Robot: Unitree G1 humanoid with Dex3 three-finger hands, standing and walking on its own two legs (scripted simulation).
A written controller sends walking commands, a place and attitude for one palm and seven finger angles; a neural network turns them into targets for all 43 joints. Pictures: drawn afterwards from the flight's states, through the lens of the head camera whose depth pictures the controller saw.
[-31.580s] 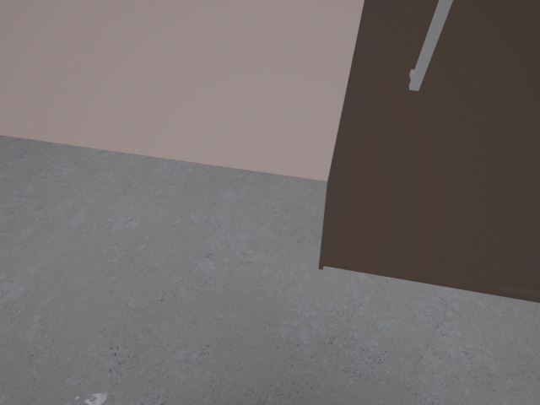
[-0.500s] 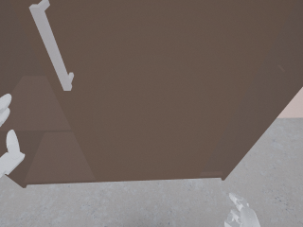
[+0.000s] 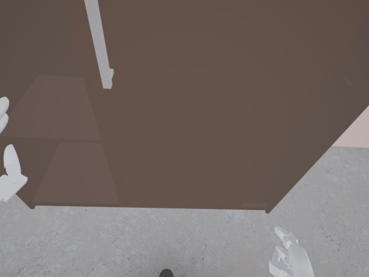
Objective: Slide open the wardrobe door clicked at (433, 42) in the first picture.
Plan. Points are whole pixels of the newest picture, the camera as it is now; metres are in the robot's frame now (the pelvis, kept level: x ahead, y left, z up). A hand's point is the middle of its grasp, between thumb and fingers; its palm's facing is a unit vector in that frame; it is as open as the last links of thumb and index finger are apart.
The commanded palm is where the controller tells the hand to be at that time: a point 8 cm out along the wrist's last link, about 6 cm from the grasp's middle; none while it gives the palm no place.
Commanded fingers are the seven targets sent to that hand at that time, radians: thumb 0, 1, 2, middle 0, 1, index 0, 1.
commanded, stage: step back with the hand held close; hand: left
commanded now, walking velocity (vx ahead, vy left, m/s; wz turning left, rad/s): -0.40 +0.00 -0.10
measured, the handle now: (102, 39) +0.54 +0.25 +0.23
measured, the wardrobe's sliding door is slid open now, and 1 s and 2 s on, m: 0.46 0.46 0.46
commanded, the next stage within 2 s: stop stepping back and stand still in 0.14 s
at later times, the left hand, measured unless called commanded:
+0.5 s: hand out of the picture +0.10 +0.31 +0.18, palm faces +0.34 -0.85 -0.40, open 7.4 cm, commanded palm +0.08 +0.34 +0.18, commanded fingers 0.00 0.90 0.90 -0.20 -0.30 -0.20 -0.30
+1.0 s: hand out of the picture +0.07 +0.38 +0.17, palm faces +0.45 -0.83 -0.32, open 7.4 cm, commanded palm +0.01 +0.41 +0.18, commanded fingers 0.00 0.90 0.90 -0.20 -0.30 -0.20 -0.30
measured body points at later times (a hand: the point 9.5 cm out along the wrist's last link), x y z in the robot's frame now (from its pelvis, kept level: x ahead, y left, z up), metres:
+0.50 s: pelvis -0.10 +0.06 -0.01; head -0.12 +0.11 +0.44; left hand +0.08 +0.35 +0.20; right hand +0.03 -0.19 -0.07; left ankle +0.00 +0.12 -0.70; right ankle -0.14 -0.05 -0.74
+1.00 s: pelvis -0.15 +0.12 +0.00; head -0.19 +0.14 +0.44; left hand +0.04 +0.42 +0.18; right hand -0.04 -0.14 -0.09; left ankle -0.10 +0.25 -0.72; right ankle -0.17 +0.03 -0.74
